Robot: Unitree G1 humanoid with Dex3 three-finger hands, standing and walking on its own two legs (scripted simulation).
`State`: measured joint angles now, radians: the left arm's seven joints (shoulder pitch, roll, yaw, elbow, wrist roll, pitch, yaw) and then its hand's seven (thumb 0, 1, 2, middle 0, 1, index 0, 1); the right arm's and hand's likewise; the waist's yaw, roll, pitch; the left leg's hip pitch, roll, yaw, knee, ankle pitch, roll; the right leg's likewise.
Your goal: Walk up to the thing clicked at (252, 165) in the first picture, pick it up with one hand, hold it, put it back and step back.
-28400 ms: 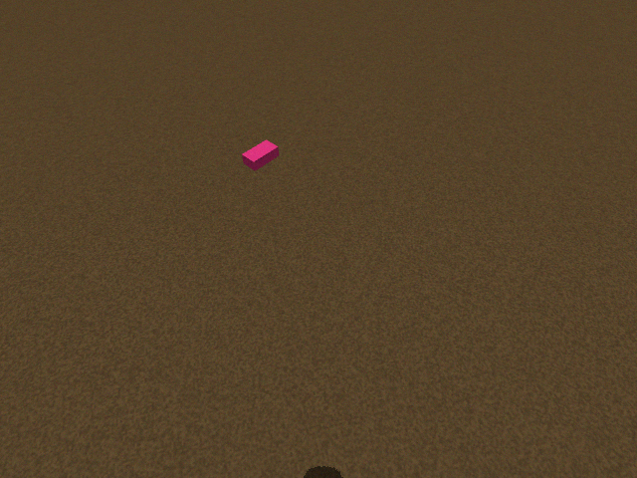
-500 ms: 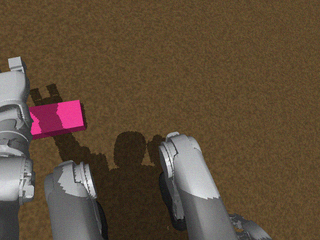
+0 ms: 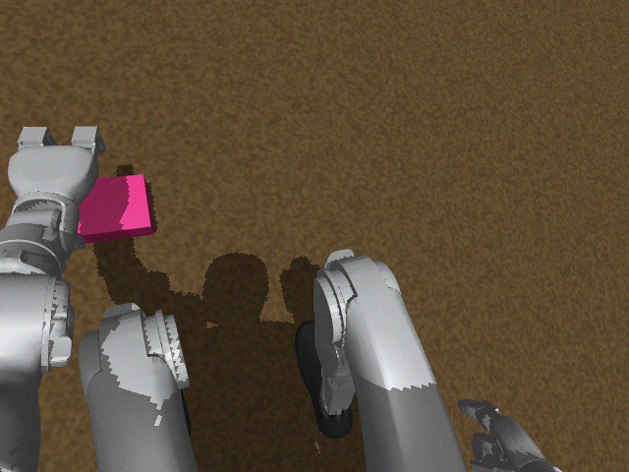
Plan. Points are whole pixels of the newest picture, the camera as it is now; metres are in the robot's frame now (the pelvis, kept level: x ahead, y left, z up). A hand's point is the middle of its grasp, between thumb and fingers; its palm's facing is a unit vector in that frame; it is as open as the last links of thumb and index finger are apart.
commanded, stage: home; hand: left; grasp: from above
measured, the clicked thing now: (95, 211) +0.51 +0.20 -0.31
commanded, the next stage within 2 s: none
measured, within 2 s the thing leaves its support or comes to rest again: neither
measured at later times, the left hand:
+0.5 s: hand out of the picture +0.44 +0.24 -0.05, palm faces -0.39 -0.36 -0.85, open 10.2 cm
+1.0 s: hand out of the picture +0.27 +0.20 +0.17, palm faces -0.06 -0.91 -0.41, open 7.4 cm
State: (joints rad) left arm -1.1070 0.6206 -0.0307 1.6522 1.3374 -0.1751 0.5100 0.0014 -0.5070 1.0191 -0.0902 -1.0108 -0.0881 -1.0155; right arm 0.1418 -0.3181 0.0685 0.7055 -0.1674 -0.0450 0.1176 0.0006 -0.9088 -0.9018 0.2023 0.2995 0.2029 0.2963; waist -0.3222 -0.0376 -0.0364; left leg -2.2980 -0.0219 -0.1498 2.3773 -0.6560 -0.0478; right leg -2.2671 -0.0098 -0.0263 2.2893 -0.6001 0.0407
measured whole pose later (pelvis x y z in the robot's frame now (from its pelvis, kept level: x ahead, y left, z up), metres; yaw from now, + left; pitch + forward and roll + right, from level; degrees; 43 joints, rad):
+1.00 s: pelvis +0.03 +0.00 +0.26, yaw +5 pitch +23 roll -3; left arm 0.07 0.29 -0.04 0.21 0.14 0.29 0.11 0.01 0.89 0.90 -0.21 -0.30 -0.21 -0.30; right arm 0.10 -0.21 0.02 0.55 0.04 -0.07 -0.05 0.01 -0.91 -0.90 0.21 0.30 0.21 0.30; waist -0.06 0.03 -0.19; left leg -1.36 0.02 -0.08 1.55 -0.59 -0.03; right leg -1.34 -0.03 -0.03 1.50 -0.56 0.02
